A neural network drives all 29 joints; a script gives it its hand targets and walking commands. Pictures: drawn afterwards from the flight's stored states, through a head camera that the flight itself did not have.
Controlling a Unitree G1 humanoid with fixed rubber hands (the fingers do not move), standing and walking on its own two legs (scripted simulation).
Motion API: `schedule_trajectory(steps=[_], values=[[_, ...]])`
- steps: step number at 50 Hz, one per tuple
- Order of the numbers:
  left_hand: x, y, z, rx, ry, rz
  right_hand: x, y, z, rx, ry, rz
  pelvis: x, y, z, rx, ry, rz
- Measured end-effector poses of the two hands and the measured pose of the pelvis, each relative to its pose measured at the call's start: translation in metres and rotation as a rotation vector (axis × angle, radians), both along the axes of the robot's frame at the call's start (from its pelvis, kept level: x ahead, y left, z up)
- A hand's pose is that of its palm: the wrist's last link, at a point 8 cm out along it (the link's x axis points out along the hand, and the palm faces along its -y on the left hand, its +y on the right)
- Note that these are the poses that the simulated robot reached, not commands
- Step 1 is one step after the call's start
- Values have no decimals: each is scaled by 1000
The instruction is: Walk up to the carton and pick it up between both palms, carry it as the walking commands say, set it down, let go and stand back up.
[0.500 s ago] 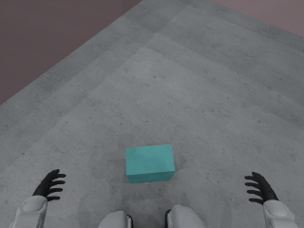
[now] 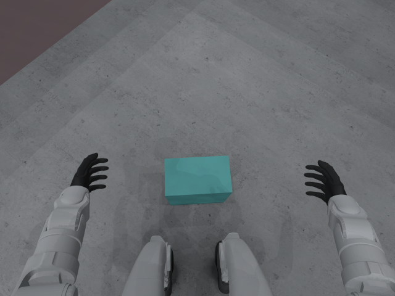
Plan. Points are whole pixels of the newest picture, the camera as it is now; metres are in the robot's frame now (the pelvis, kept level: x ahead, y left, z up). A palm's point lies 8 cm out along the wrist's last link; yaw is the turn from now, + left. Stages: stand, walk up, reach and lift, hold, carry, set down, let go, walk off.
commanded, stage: reach and lift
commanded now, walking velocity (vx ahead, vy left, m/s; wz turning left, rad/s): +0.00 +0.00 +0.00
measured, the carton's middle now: (197, 182) +0.44 +0.00 -0.58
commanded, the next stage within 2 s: none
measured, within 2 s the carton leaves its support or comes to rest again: neither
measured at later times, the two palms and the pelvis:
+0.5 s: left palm (113, 149) +0.42 +0.22 -0.14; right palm (290, 147) +0.43 -0.24 -0.14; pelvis -0.03 -0.01 -0.05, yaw +2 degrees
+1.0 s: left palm (126, 153) +0.44 +0.21 -0.22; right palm (274, 148) +0.46 -0.22 -0.22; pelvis -0.02 -0.01 -0.11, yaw +3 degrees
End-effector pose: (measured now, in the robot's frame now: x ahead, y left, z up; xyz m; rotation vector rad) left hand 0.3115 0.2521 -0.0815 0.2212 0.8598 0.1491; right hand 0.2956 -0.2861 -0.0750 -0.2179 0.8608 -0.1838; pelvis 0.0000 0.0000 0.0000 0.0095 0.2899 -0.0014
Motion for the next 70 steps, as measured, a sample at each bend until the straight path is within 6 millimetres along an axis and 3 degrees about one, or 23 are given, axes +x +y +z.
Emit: schedule_trajectory(steps=[10,22,31,39,44,58,70], values=[[38,-4,-20,-43,-58,33,56,25,-27,60,-70,10,-16,-7,-19,6,134,15],[98,-31,-54,-109,-156,39,120,44,-60,111,-153,24,-25,-8,-45,1,329,30],[133,-41,-70,-133,-231,49,163,61,-75,140,-222,47,-24,-6,-57,-2,454,31],[133,-42,-83,-136,-240,57,166,63,-87,143,-226,61,-19,-5,-61,-7,513,35],[128,-42,-102,-141,-223,69,162,63,-106,147,-210,53,-20,-4,-76,-10,534,38],[132,-47,-197,-144,-219,89,164,64,-203,141,-211,33,-34,-6,-164,-4,571,42],[129,-50,-270,-147,-204,94,163,65,-274,139,-205,35,-51,-5,-227,5,548,40]])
